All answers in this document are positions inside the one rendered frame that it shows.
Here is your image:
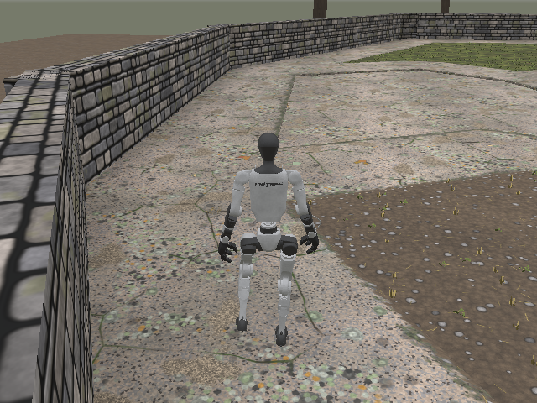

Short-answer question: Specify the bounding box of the robot right hand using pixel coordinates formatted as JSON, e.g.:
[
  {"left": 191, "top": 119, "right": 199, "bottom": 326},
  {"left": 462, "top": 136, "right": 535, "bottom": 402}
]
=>
[{"left": 300, "top": 234, "right": 319, "bottom": 254}]

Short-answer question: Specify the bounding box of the robot left hand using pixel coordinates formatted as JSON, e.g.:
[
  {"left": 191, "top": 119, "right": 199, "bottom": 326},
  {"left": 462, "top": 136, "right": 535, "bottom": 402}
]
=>
[{"left": 218, "top": 241, "right": 237, "bottom": 263}]

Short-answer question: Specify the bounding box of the robot thigh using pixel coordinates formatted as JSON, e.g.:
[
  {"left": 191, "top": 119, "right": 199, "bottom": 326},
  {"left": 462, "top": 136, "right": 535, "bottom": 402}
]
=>
[
  {"left": 277, "top": 234, "right": 298, "bottom": 296},
  {"left": 240, "top": 233, "right": 258, "bottom": 278}
]

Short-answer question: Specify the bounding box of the right robot thigh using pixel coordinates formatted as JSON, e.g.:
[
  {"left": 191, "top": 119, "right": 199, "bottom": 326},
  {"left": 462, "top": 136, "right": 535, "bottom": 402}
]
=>
[{"left": 277, "top": 234, "right": 298, "bottom": 296}]

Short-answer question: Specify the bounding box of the left robot thigh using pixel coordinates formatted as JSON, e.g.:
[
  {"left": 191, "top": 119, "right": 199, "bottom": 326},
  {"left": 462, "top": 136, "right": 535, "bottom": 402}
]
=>
[{"left": 240, "top": 233, "right": 258, "bottom": 278}]

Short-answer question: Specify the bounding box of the robot right forearm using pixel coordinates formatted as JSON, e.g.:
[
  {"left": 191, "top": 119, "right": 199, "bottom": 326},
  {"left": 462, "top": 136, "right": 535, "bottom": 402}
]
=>
[{"left": 300, "top": 203, "right": 317, "bottom": 238}]

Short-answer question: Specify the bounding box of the robot right upper arm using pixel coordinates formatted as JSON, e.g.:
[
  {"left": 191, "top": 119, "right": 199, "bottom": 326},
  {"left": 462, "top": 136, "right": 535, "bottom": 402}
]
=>
[{"left": 286, "top": 170, "right": 309, "bottom": 216}]

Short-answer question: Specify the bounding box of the robot left upper arm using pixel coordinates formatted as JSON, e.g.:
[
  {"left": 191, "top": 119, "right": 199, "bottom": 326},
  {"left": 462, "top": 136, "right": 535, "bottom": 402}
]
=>
[{"left": 229, "top": 170, "right": 251, "bottom": 217}]

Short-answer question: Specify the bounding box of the robot left forearm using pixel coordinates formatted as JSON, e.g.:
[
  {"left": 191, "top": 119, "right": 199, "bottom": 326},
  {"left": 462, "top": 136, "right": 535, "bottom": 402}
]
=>
[{"left": 220, "top": 204, "right": 237, "bottom": 243}]

